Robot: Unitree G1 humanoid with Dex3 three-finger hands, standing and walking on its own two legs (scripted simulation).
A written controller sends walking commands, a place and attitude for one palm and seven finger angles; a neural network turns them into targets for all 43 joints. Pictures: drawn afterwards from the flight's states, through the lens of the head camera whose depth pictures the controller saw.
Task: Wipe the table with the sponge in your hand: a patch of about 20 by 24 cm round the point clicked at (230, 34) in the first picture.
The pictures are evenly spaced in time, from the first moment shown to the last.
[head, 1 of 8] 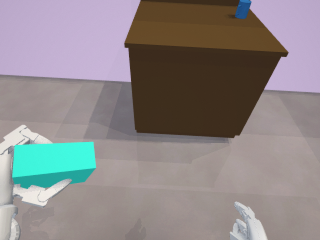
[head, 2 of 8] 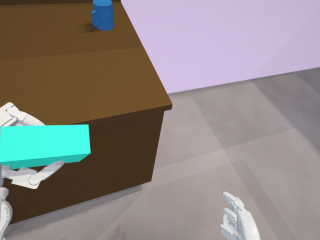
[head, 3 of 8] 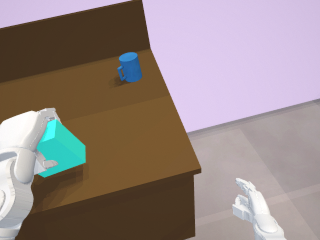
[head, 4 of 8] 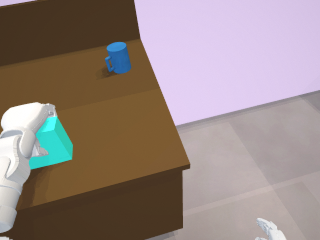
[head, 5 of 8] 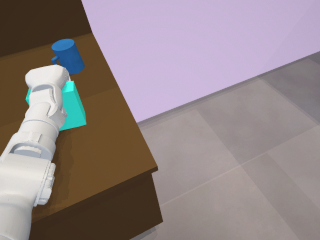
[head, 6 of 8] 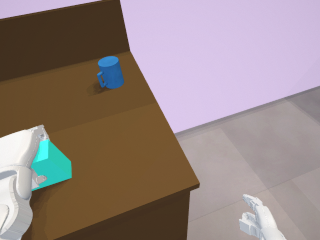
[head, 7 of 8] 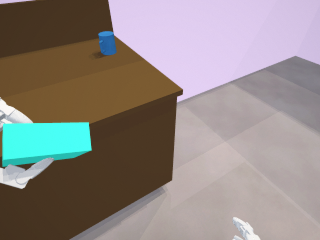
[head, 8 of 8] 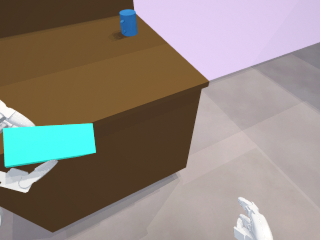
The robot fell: no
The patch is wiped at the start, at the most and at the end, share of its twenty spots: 0.00 1.00 1.00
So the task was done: yes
